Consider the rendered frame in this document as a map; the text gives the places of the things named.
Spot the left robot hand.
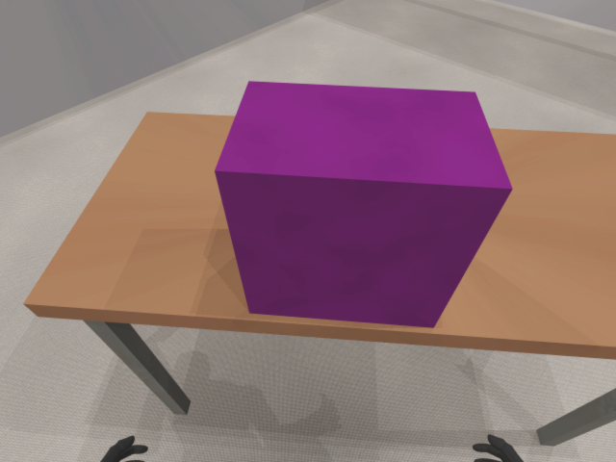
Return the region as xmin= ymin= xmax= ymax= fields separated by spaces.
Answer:
xmin=100 ymin=436 xmax=148 ymax=462

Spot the table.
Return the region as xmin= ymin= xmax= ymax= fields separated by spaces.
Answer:
xmin=23 ymin=112 xmax=616 ymax=446

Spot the carton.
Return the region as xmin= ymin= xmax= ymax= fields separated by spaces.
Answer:
xmin=215 ymin=81 xmax=513 ymax=328

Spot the right robot hand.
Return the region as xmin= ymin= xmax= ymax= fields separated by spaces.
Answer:
xmin=473 ymin=434 xmax=524 ymax=462

